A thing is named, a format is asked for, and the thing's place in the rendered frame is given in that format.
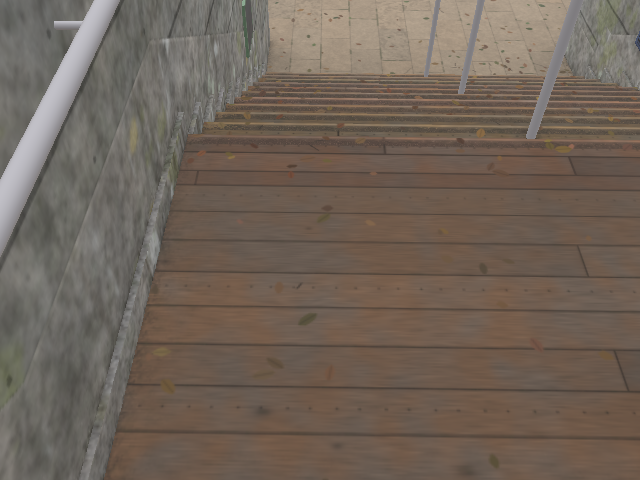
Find stairs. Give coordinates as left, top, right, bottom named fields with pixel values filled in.
left=201, top=72, right=640, bottom=140

